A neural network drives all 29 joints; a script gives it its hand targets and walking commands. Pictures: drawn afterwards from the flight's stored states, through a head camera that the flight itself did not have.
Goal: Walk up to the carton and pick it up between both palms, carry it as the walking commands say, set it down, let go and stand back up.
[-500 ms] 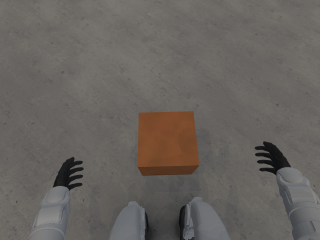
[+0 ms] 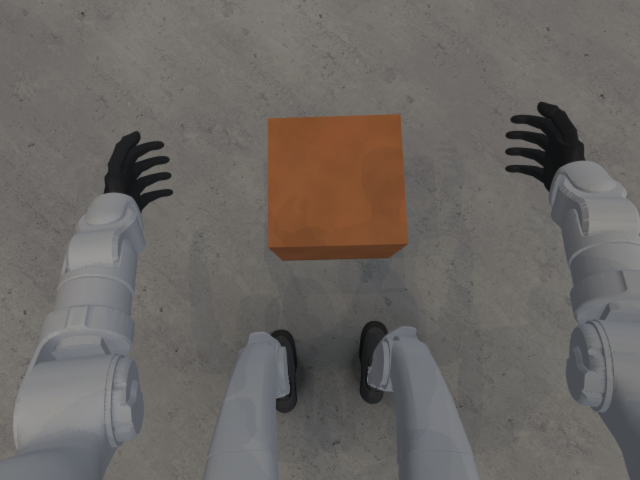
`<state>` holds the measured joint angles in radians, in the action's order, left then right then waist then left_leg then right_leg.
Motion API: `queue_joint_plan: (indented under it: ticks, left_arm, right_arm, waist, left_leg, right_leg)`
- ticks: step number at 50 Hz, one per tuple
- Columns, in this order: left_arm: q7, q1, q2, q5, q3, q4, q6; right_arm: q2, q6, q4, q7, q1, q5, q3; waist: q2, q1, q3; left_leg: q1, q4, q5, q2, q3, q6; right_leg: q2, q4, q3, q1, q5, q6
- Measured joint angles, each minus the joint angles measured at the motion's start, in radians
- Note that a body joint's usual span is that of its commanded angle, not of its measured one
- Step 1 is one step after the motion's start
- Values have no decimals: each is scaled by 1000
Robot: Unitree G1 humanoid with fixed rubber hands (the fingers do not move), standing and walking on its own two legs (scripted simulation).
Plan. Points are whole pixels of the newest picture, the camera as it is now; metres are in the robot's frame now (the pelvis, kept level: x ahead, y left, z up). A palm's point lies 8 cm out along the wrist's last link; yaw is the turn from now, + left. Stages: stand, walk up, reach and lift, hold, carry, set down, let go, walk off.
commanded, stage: reach and lift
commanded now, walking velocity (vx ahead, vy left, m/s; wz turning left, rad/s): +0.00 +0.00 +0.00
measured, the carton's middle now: (334, 195) +0.55 -0.01 -0.54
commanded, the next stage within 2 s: none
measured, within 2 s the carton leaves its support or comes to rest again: neither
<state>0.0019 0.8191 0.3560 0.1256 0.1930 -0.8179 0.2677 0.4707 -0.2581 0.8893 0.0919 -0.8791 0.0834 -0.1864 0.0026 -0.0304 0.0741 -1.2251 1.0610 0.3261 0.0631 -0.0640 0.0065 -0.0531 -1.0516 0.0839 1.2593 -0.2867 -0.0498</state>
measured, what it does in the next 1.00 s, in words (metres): lowers itself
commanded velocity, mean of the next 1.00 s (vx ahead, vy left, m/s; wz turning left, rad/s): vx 0.00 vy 0.00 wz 0.00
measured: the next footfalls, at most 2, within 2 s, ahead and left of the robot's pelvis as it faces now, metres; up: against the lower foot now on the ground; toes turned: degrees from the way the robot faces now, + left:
none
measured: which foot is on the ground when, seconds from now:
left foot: down 0.00-1.00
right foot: down 0.00-1.00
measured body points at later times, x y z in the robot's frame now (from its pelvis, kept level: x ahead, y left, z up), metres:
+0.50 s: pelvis +0.02 +0.00 -0.03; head +0.33 +0.00 +0.29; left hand +0.54 +0.23 -0.14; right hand +0.55 -0.25 -0.13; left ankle +0.08 +0.13 -0.64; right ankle +0.10 -0.10 -0.64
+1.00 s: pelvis -0.01 +0.01 -0.15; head +0.34 +0.00 +0.14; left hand +0.53 +0.23 -0.27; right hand +0.54 -0.25 -0.27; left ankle +0.08 +0.13 -0.64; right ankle +0.10 -0.10 -0.64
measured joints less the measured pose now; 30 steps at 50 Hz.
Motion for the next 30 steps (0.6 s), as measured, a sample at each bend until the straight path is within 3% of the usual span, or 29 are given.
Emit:
queue_joint_plan:
  ticks: [15,30]
  left_arm:
    - [-4,255,-4,-22,60,-65,-57]
    - [-1,265,-57,-81,123,-4,-71]
  right_arm:
    - [-15,69,83,4,-251,-10,-90]
    - [-31,99,31,43,-242,-56,-177]
  waist:
    - [3,14,-65]
    - [-13,29,-118]
  left_leg:
    - [-256,61,11,-4,11,1]
    - [-400,105,22,-17,10,-12]
  right_leg:
    - [-8,-62,6,253,-15,-4]
    - [-21,-104,-2,393,-26,7]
